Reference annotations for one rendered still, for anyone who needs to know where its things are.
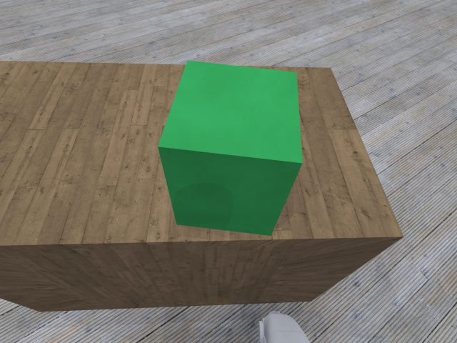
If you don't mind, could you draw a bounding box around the carton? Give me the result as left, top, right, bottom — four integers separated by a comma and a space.
158, 61, 303, 236

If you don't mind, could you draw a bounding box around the pedestal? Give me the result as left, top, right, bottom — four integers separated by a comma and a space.
0, 61, 403, 312

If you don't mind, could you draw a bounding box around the robot right thigh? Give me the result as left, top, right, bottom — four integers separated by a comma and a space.
258, 314, 310, 343

